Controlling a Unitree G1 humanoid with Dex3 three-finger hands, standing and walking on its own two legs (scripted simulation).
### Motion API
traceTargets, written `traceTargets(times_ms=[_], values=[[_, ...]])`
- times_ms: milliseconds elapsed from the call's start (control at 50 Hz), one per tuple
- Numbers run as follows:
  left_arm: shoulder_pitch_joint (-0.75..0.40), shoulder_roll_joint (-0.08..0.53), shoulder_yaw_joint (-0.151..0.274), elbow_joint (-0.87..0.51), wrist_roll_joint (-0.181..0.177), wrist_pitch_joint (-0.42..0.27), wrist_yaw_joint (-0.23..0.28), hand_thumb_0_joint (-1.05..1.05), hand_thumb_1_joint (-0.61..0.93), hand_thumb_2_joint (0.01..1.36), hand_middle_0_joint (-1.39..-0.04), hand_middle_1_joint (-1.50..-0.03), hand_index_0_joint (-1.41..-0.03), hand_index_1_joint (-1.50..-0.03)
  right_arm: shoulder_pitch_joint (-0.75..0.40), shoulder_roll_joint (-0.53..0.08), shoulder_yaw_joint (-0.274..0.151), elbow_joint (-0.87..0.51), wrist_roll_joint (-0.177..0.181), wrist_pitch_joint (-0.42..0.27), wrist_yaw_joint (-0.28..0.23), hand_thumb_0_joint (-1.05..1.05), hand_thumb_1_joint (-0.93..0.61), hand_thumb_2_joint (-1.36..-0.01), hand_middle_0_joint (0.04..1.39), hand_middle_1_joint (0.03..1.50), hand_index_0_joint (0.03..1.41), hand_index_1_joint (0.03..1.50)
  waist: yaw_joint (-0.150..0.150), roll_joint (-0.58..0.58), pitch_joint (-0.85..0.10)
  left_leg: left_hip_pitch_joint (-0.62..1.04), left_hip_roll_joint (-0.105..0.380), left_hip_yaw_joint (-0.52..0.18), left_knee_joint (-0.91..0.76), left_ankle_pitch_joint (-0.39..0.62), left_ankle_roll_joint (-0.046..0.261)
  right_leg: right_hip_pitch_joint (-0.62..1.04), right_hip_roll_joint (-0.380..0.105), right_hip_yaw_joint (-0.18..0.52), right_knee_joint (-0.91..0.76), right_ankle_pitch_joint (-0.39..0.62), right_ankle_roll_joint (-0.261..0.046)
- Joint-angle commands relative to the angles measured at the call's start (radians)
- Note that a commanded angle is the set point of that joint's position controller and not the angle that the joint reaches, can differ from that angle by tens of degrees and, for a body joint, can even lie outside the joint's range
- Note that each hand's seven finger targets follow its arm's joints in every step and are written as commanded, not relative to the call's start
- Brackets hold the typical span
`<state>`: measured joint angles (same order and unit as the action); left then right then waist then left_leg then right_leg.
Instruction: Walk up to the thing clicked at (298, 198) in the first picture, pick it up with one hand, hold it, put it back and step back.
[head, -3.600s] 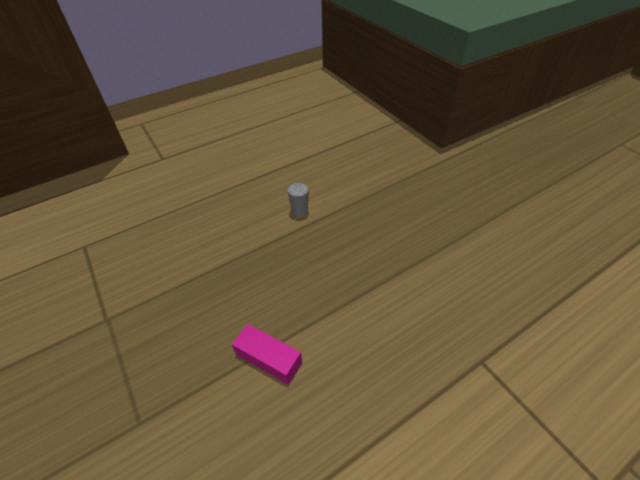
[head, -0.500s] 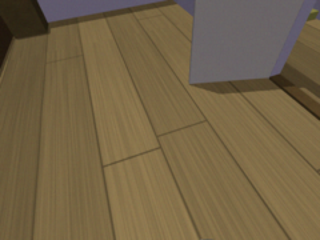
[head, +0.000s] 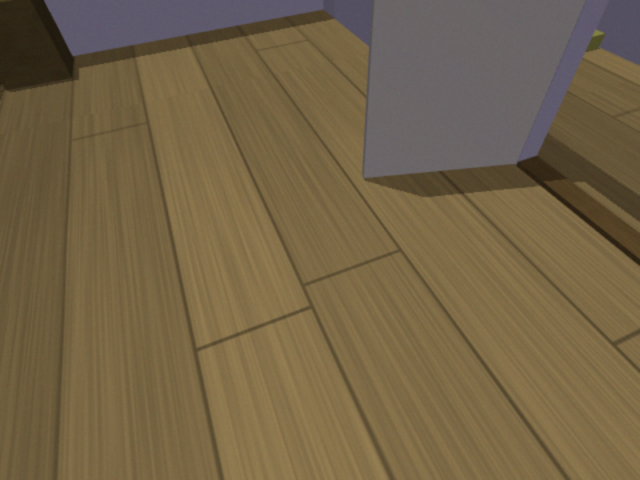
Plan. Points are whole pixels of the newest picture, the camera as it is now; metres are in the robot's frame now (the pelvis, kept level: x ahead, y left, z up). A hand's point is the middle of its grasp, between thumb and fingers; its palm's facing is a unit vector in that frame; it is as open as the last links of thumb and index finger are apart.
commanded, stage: walk up
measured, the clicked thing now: out of the picture +0.17 +1.34 -0.70
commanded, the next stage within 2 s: stand in 0.24 s
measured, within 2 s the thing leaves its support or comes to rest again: neither
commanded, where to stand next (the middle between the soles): +0.08 +0.03 m, yaw +3 degrees
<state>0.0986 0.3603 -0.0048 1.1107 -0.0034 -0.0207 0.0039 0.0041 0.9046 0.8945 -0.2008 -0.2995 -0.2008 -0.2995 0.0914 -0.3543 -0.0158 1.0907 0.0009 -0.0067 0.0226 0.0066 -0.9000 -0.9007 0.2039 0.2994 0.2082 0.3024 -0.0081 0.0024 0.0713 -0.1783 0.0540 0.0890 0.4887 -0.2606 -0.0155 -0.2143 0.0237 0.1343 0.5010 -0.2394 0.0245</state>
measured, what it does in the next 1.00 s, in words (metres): stands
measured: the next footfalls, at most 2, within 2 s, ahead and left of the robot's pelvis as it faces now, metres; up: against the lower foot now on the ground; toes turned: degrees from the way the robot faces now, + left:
none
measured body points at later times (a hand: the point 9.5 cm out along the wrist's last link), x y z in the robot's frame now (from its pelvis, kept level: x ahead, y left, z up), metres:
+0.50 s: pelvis +0.00 +0.00 +0.01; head +0.01 +0.00 +0.46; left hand +0.09 +0.30 -0.12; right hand +0.09 -0.31 -0.12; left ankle +0.00 +0.13 -0.74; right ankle +0.02 -0.14 -0.74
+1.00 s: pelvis +0.01 +0.00 +0.01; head +0.03 +0.01 +0.46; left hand +0.08 +0.31 -0.12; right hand +0.10 -0.29 -0.12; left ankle +0.00 +0.13 -0.74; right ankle +0.02 -0.14 -0.74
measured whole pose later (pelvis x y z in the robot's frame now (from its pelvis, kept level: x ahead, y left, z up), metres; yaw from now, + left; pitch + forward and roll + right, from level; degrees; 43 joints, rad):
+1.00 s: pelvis +0.01 +0.00 +0.01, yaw +3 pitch -1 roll +0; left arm 0.11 0.35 0.00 1.14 0.01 -0.01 0.00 0.00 0.91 0.89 -0.20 -0.30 -0.20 -0.30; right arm 0.09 -0.35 -0.02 1.15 -0.01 -0.01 0.02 0.01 -0.90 -0.90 0.20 0.30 0.21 0.30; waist -0.01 0.00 0.04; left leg -0.12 0.03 0.05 0.33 -0.19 -0.01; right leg -0.13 -0.01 0.09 0.33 -0.18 0.03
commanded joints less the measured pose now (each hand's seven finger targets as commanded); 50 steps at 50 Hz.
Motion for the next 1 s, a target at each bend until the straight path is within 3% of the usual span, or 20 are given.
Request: traceTargets(times_ms=[0,60,180,220,320,540,660,720,840,900,980], values=[[-0.047,0.197,0.042,-0.036,-0.002,-0.023,0.013,0.000,0.900,0.900,-0.200,-0.300,-0.200,-0.300,-0.060,-0.227,-0.048,-0.042,-0.002,-0.022,-0.018,0.000,-0.900,-0.900,0.200,0.300,0.200,0.300,0.004,0.015,-0.093,0.072,0.104,-0.114,-0.156,0.080,0.064,0.000,-0.082,0.053,-0.091,0.214,-0.056],[-0.061,0.200,0.041,-0.029,0.003,-0.023,0.012,0.000,0.900,0.900,-0.200,-0.300,-0.200,-0.300,-0.078,-0.220,-0.046,-0.035,-0.002,-0.018,-0.017,0.000,-0.900,-0.900,0.200,0.300,0.200,0.300,0.002,-0.001,-0.079,0.079,0.095,-0.098,-0.161,0.055,0.056,-0.001,-0.096,0.067,-0.129,0.216,-0.055],[-0.078,0.200,0.046,-0.025,0.006,-0.026,0.014,0.000,0.900,0.900,-0.200,-0.300,-0.200,-0.300,-0.074,-0.214,-0.050,-0.023,-0.001,-0.019,-0.015,0.000,-0.900,-0.900,0.200,0.300,0.200,0.300,-0.007,-0.016,-0.118,0.147,0.091,-0.073,-0.162,0.131,0.045,0.011,-0.111,0.072,-0.148,0.287,-0.054],[-0.081,0.207,0.047,-0.018,0.007,-0.022,0.012,0.000,0.900,0.900,-0.200,-0.300,-0.200,-0.300,-0.076,-0.206,-0.043,-0.022,-0.008,-0.020,-0.019,0.000,-0.900,-0.900,0.200,0.300,0.200,0.300,-0.013,-0.012,-0.111,0.112,0.092,-0.108,-0.190,0.164,0.042,0.043,-0.117,0.053,-0.161,0.311,-0.043],[-0.067,0.204,0.050,-0.013,0.008,-0.018,0.008,0.000,0.900,0.900,-0.200,-0.300,-0.200,-0.300,-0.084,-0.208,-0.042,-0.014,-0.008,-0.026,-0.023,0.000,-0.900,-0.900,0.200,0.300,0.200,0.300,-0.004,-0.015,-0.122,0.148,0.093,-0.112,-0.198,0.189,0.033,0.049,-0.121,0.043,-0.182,0.296,-0.039],[-0.059,0.202,0.052,-0.017,0.013,-0.015,0.007,0.000,0.900,0.900,-0.200,-0.300,-0.200,-0.300,-0.069,-0.209,-0.042,-0.002,-0.011,-0.020,-0.020,0.000,-0.900,-0.900,0.200,0.300,0.200,0.300,-0.004,-0.002,-0.084,0.087,0.085,-0.129,-0.234,0.016,0.033,0.036,-0.120,0.035,-0.234,0.132,-0.039],[-0.058,0.205,0.051,-0.026,0.010,-0.016,0.005,0.000,0.900,0.900,-0.200,-0.300,-0.200,-0.300,-0.045,-0.208,-0.040,-0.001,-0.013,-0.024,-0.021,0.000,-0.900,-0.900,0.200,0.300,0.200,0.300,-0.008,0.000,-0.096,0.097,0.086,-0.128,-0.223,0.076,0.033,0.044,-0.128,0.035,-0.228,0.178,-0.043],[-0.041,0.199,0.046,-0.025,0.011,-0.017,0.005,0.000,0.900,0.900,-0.200,-0.300,-0.200,-0.300,-0.049,-0.215,-0.042,-0.002,-0.011,-0.026,-0.022,0.000,-0.900,-0.900,0.200,0.300,0.200,0.300,-0.006,0.007,-0.119,0.119,0.091,-0.130,-0.207,0.163,0.036,0.060,-0.131,0.022,-0.216,0.248,-0.040],[-0.031,0.197,0.045,-0.026,0.009,-0.010,0.006,0.000,0.900,0.900,-0.200,-0.300,-0.200,-0.300,-0.046,-0.215,-0.039,0.001,-0.012,-0.024,-0.024,0.000,-0.900,-0.900,0.200,0.300,0.200,0.300,0.000,0.013,-0.097,0.095,0.088,-0.137,-0.232,0.089,0.035,0.055,-0.127,0.016,-0.217,0.186,-0.040],[-0.029,0.201,0.042,-0.026,0.011,-0.011,0.006,0.000,0.900,0.900,-0.200,-0.300,-0.200,-0.300,-0.046,-0.210,-0.039,-0.002,-0.010,-0.021,-0.023,0.000,-0.900,-0.900,0.200,0.300,0.200,0.300,-0.003,-0.006,-0.093,0.100,0.086,-0.136,-0.227,0.094,0.037,0.045,-0.127,0.013,-0.219,0.171,-0.040],[-0.022,0.195,0.039,-0.030,0.009,-0.013,0.006,0.000,0.900,0.900,-0.200,-0.300,-0.200,-0.300,-0.048,-0.216,-0.040,-0.003,-0.011,-0.024,-0.023,0.000,-0.900,-0.900,0.200,0.300,0.200,0.300,0.000,0.005,-0.104,0.112,0.086,-0.134,-0.209,0.166,0.036,0.062,-0.135,0.015,-0.212,0.231,-0.042]])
